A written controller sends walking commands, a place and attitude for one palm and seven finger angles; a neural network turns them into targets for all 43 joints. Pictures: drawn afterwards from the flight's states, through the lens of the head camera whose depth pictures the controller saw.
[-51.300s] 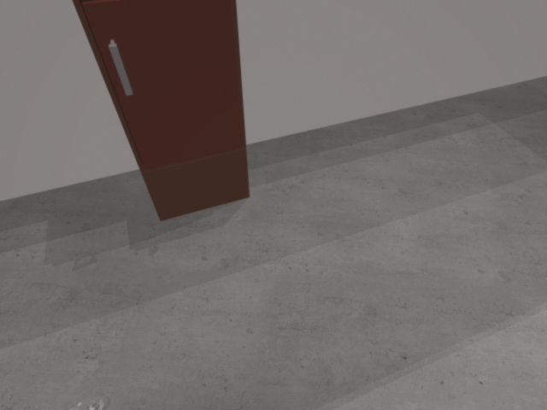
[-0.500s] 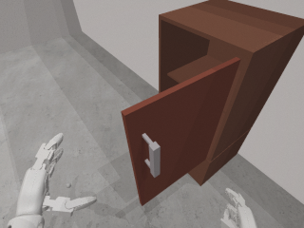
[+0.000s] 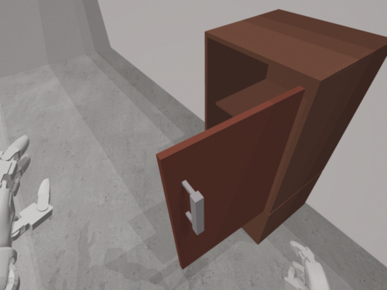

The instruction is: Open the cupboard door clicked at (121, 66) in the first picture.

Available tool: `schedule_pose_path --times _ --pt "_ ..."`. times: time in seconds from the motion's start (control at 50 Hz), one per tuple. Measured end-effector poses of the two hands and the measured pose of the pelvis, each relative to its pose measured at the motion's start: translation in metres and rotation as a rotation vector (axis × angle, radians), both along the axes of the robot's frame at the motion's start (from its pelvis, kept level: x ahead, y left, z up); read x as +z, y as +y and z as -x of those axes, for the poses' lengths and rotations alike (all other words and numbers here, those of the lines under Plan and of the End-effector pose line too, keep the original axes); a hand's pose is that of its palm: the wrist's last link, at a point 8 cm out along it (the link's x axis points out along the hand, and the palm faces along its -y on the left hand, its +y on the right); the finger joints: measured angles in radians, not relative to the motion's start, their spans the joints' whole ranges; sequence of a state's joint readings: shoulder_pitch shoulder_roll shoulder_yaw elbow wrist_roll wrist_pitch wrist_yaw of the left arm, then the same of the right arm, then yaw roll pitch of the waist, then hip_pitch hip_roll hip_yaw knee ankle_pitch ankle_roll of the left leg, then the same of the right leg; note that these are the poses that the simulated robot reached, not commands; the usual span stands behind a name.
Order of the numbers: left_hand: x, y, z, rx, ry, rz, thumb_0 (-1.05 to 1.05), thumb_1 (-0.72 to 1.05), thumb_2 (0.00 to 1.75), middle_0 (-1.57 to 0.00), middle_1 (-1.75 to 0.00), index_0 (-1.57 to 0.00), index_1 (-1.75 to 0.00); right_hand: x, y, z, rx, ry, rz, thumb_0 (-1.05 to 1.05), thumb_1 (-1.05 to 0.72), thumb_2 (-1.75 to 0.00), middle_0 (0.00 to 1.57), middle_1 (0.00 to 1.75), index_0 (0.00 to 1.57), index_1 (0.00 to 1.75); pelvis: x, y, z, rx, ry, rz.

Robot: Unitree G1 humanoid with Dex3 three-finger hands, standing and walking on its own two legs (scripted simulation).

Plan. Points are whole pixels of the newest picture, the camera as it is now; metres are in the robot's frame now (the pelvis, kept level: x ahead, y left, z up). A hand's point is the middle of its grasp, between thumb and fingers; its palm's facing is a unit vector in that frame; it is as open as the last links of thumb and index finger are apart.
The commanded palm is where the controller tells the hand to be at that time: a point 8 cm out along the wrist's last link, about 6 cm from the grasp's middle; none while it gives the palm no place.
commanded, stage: draw the hand back to the body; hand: left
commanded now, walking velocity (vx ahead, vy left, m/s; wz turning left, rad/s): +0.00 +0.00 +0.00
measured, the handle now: (192, 208) +0.30 +0.05 -0.01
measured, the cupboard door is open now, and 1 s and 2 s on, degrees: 87 87 87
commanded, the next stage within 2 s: step back with the hand held close in 0.32 s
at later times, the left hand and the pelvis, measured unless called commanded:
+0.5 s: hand (49, 210) +0.18 +0.25 +0.16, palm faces +0.46 -0.78 -0.42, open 7.4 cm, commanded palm +0.13 +0.29 +0.17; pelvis -0.01 -0.01 +0.00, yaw +0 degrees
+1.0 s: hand (21, 244) +0.13 +0.27 +0.15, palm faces +0.41 -0.75 -0.52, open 7.4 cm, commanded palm +0.07 +0.31 +0.17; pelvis -0.08 +0.01 -0.01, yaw +0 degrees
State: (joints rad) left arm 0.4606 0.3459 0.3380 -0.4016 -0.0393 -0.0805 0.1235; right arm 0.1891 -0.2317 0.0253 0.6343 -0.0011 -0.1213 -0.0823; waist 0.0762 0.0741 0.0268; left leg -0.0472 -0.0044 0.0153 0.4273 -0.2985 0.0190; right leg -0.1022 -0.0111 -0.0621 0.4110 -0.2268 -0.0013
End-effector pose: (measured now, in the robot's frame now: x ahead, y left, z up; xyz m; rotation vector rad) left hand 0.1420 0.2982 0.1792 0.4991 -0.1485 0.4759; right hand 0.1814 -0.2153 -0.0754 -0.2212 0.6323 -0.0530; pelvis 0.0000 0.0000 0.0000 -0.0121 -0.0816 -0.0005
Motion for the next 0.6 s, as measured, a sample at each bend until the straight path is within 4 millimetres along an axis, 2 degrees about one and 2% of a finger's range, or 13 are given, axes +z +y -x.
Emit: schedule_pose_path --times 0.1,0.22,0.46,0.6 --pt "-0.004 -0.003 0.0 0.004 0.006 0.022 0.0 0.81 0.87 -0.21 -0.3 -0.2 -0.3 -0.002 -0.003 0.004 -0.006 0.018 -0.007 0.01 -0.9 -0.89 0.2 0.3 0.2 0.3 0.001 -0.002 0.002 -0.002 -0.003 -0.002" --pt "-0.012 -0.011 0.001 -0.014 0.039 0.04 0.01 0.87 0.89 -0.21 -0.3 -0.2 -0.3 -0.005 -0.007 0.011 -0.017 0.033 -0.003 0.01 -0.9 -0.89 0.2 0.3 0.2 0.3 0.001 -0.005 0.004 -0.004 -0.008 -0.002" --pt "-0.005 -0.013 0.008 -0.013 0.01 0.022 0.01 0.89 0.9 -0.22 -0.3 -0.21 -0.3 -0.005 -0.013 0.019 -0.025 0.03 -0.005 0.01 -0.9 -0.89 0.2 0.3 0.2 0.3 0.002 -0.01 0.01 -0.005 -0.02 -0.003" --pt "0.002 -0.009 0.005 -0.05 0.005 -0.052 0.01 0.89 0.9 -0.21 -0.3 -0.21 -0.3 -0.001 -0.02 0.027 -0.059 0.052 0.012 0.01 -0.9 -0.89 0.2 0.3 0.2 0.3 0.001 -0.008 0.021 0.0 0.043 0.005"
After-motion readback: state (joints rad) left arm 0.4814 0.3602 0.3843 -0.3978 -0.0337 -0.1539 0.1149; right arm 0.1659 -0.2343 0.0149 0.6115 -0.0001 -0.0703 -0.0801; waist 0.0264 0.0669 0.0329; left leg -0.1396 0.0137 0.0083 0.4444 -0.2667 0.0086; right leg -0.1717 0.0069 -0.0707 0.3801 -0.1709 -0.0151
